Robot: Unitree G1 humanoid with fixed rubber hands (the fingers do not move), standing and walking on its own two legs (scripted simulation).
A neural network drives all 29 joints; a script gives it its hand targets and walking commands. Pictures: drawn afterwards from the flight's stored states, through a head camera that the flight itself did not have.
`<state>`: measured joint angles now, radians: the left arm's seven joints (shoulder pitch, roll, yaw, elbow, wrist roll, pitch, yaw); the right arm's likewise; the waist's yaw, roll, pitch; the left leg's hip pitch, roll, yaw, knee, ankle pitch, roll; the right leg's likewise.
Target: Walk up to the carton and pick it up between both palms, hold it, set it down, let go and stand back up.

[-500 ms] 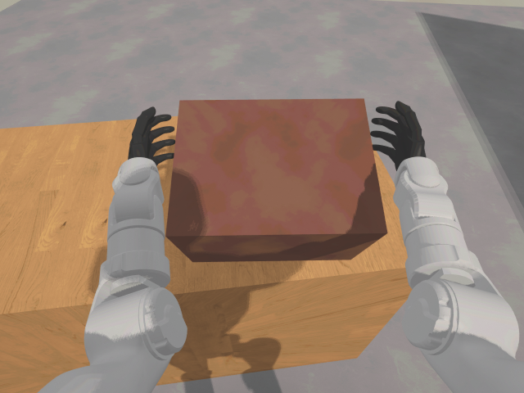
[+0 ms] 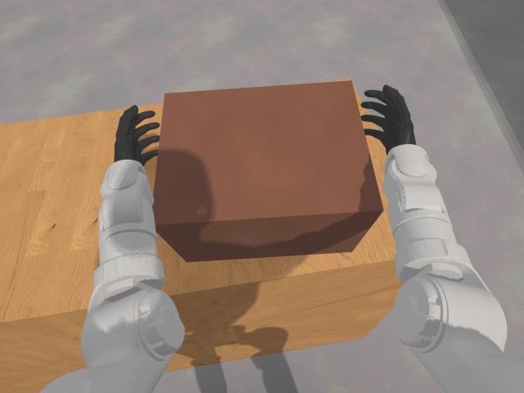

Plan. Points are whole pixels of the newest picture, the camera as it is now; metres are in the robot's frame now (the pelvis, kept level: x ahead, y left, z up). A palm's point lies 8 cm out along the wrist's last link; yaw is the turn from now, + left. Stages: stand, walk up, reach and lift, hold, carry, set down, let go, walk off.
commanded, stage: set down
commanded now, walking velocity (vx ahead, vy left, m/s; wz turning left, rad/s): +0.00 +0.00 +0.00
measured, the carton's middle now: (263, 177) +0.46 +0.07 +0.03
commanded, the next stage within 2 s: none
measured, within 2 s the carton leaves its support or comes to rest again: rests again in 1.68 s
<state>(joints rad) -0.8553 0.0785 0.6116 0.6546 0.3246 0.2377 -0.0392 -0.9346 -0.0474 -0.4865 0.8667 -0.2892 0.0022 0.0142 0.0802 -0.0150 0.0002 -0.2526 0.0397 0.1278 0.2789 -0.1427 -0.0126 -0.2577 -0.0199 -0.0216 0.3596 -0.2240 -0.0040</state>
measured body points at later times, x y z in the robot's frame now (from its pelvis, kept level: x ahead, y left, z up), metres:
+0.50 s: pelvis -0.01 +0.00 +0.00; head +0.04 +0.01 +0.45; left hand +0.41 +0.26 +0.12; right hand +0.46 -0.13 +0.13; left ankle -0.01 +0.13 -0.75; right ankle -0.03 -0.11 -0.75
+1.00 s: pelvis +0.00 +0.01 +0.00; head +0.05 +0.01 +0.45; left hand +0.42 +0.27 +0.12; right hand +0.46 -0.14 +0.12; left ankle -0.01 +0.13 -0.75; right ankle -0.03 -0.11 -0.75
